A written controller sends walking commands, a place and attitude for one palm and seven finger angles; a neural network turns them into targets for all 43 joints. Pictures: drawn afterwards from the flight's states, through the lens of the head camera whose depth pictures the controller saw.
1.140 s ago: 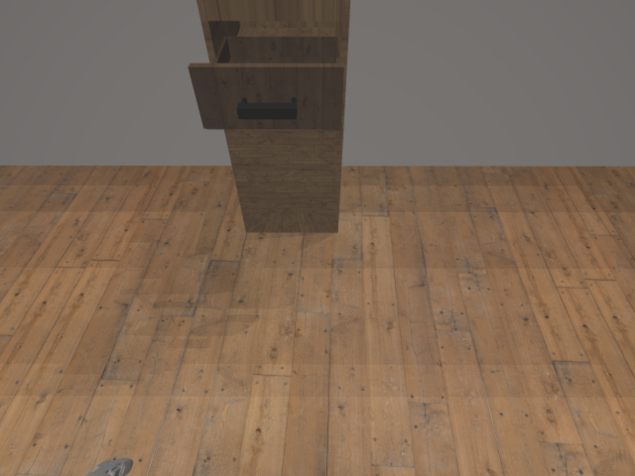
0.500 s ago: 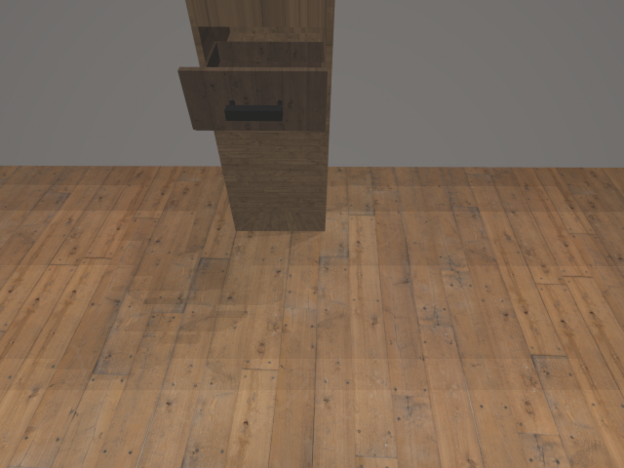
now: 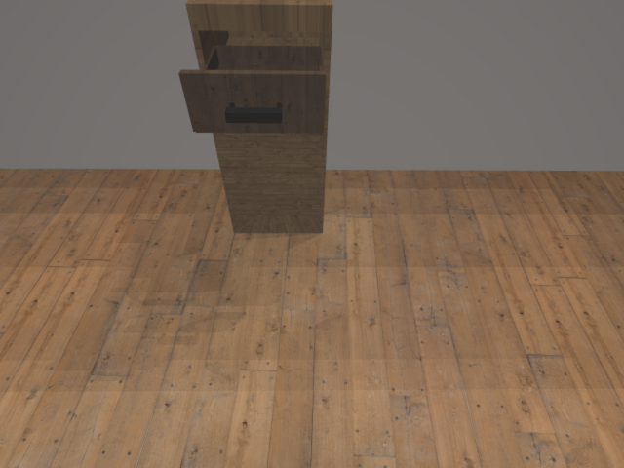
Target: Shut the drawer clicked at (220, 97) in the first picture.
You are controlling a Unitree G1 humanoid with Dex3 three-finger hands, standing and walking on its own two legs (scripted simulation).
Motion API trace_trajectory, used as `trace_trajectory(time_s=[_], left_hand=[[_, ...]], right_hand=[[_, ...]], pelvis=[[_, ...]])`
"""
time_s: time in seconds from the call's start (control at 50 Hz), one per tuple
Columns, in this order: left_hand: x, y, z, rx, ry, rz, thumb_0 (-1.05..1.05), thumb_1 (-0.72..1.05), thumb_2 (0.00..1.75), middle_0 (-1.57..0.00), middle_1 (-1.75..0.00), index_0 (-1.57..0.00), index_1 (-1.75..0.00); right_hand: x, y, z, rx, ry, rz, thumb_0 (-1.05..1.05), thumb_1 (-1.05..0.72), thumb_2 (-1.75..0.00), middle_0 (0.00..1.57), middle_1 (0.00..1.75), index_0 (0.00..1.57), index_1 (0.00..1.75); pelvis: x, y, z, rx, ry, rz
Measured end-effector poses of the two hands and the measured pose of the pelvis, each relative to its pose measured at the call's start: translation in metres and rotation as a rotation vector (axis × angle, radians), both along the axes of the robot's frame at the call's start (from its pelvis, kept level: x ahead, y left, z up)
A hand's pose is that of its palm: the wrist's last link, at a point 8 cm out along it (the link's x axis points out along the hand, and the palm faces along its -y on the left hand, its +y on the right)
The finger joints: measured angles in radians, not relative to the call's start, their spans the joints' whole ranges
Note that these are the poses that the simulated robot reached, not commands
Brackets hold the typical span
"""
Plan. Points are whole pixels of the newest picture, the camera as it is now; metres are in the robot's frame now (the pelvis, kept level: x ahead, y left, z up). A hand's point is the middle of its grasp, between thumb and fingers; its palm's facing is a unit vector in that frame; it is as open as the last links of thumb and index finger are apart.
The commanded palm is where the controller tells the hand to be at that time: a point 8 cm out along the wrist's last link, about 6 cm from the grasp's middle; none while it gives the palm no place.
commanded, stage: look at it before walking up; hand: left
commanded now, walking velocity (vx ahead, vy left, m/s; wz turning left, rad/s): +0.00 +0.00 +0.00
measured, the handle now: (254, 110) +0.91 +0.20 -0.01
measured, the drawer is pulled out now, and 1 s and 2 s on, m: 0.27 0.27 0.27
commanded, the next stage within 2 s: walk to a spot facing it in 0.30 s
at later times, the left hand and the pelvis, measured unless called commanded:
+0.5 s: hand out of the picture +0.07 +0.24 -0.16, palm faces -0.02 -0.95 -0.31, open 7.4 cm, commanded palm none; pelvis +0.01 +0.01 +0.00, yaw -1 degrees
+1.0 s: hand (229, 438) +0.21 +0.15 -0.19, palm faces -0.05 -0.98 -0.20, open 7.4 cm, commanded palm none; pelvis +0.16 -0.03 -0.02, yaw -7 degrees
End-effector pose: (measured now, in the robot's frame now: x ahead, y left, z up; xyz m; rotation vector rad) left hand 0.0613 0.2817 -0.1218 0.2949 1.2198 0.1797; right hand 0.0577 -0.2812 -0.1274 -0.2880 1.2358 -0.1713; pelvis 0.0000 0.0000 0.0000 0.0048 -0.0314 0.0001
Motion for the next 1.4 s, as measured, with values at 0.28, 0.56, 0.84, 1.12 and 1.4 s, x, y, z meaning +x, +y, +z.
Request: trace_trajectory(time_s=[0.28, 0.56, 0.84, 1.12, 1.4], left_hand=[[-0.009, 0.003, -0.004, -0.005, 0.043, 0.008, 0.01, 0.90, 0.89, -0.21, -0.30, -0.20, -0.30], [-0.006, -0.007, -0.013, -0.039, 0.063, 0.020, 0.01, 0.90, 0.89, -0.20, -0.30, -0.20, -0.30], [0.040, -0.055, -0.038, -0.135, 0.258, -0.033, 0.01, 0.91, 0.89, -0.20, -0.30, -0.20, -0.30], [0.163, -0.098, -0.028, -0.136, 0.134, -0.049, 0.00, 0.91, 0.89, -0.20, -0.29, -0.20, -0.30], [0.236, -0.072, -0.065, -0.195, 0.216, 0.049, 0.01, 0.91, 0.89, -0.20, -0.30, -0.20, -0.30]], right_hand=[[-0.002, 0.004, 0.000, -0.002, 0.025, -0.007, 0.01, -0.90, -0.90, 0.20, 0.30, 0.20, 0.30], [0.004, 0.021, -0.009, 0.034, 0.024, -0.026, 0.01, -0.90, -0.90, 0.20, 0.30, 0.20, 0.30], [-0.045, 0.063, -0.033, 0.131, 0.222, -0.262, 0.01, -0.90, -0.90, 0.20, 0.30, 0.20, 0.30], [0.121, 0.023, -0.023, 0.138, 0.085, -0.259, 0.01, -0.91, -0.90, 0.20, 0.30, 0.20, 0.30], [0.313, 0.056, -0.017, 0.076, -0.096, -0.106, 0.00, -0.91, -0.90, 0.20, 0.30, 0.20, 0.30]], pelvis=[[0.004, 0.004, 0.000, -0.001, 0.008, -0.002], [0.022, 0.007, -0.004, -0.003, 0.013, -0.027], [0.104, -0.002, -0.019, 0.010, 0.033, -0.130], [0.207, -0.033, -0.007, -0.006, 0.019, -0.145], [0.310, 0.001, -0.025, -0.036, 0.001, -0.109]])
